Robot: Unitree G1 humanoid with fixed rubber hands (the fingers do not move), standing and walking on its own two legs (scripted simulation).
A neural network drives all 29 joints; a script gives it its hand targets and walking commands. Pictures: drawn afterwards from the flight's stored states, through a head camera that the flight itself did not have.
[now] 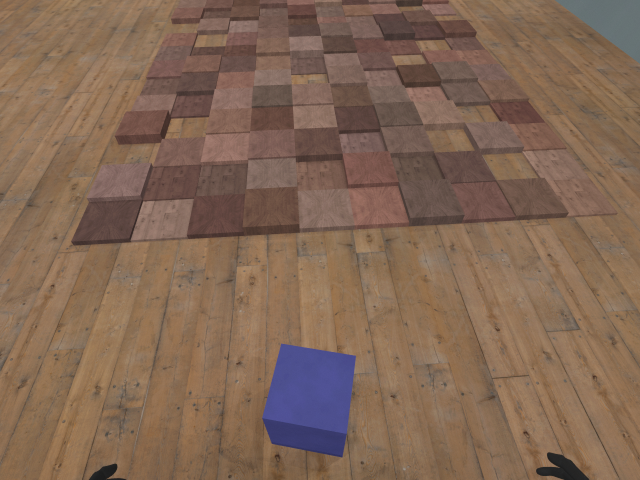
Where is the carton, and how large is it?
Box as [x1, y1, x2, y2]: [262, 344, 355, 456]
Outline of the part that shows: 281,344 262,417 271,442 280,445 342,456 347,427 355,356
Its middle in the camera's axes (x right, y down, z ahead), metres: -0.02 +0.46 +1.10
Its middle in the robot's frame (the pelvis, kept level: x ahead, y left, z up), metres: +0.42 +0.04 -0.66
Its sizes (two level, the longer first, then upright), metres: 0.210 0.200 0.250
